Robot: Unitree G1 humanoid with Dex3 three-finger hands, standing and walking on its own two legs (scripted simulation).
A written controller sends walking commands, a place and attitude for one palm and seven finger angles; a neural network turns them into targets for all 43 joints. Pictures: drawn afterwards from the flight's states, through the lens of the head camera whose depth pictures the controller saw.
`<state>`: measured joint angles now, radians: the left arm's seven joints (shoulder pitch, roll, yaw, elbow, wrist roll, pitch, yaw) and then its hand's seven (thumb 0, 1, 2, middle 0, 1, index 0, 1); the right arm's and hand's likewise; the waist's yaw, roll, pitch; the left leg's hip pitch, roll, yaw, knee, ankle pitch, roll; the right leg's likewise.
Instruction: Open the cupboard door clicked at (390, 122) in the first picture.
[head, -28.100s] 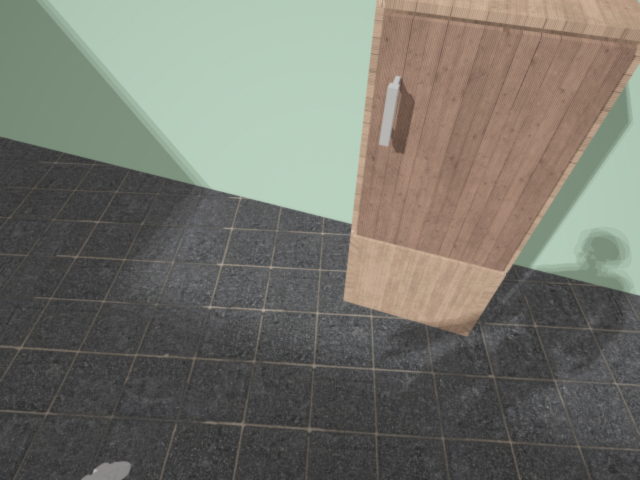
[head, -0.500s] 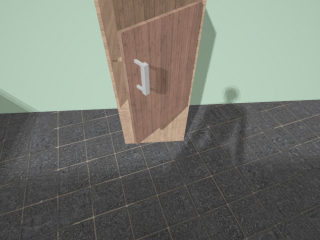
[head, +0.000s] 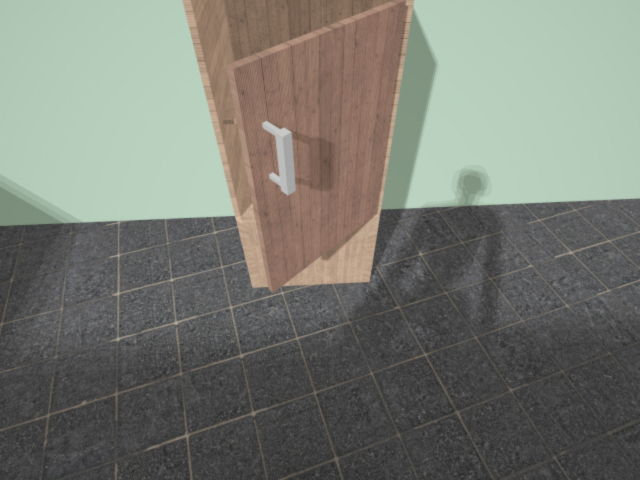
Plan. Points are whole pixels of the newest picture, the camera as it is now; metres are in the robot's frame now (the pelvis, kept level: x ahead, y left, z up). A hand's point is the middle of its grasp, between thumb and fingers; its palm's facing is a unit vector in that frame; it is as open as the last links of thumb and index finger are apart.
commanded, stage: look to check the result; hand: left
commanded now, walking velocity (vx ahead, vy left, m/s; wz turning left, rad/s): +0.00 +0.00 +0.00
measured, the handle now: (278, 158) +0.62 +0.11 +0.05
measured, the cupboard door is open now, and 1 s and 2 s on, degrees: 41 41 41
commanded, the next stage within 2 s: walk to a spot facing it in 0.02 s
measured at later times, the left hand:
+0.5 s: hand out of the picture +0.04 +0.19 -0.19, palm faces -0.06 -0.97 -0.22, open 7.4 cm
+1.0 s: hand out of the picture +0.13 +0.11 -0.17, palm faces -0.36 -0.89 -0.28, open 7.3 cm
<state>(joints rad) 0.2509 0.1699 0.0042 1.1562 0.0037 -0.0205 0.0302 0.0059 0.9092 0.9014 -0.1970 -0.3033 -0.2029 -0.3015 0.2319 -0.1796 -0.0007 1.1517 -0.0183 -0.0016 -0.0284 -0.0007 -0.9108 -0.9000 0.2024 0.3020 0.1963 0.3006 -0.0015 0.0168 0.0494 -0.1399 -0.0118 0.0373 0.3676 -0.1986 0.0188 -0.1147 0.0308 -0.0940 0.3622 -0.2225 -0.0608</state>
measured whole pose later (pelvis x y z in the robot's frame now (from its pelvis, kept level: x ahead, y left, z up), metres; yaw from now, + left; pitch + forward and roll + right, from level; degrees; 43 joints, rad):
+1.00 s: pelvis -0.01 -0.05 -0.01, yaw -25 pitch +1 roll +2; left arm 0.18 0.20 0.07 0.93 0.03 0.03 0.01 0.01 0.91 0.90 -0.20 -0.30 -0.20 -0.30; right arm 0.10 -0.24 -0.07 0.92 -0.01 0.06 -0.02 0.00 -0.91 -0.90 0.20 0.30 0.20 0.30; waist 0.02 0.02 0.14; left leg -0.47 0.07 0.04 1.09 -0.47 -0.06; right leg -0.32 0.03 0.05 0.57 -0.27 -0.04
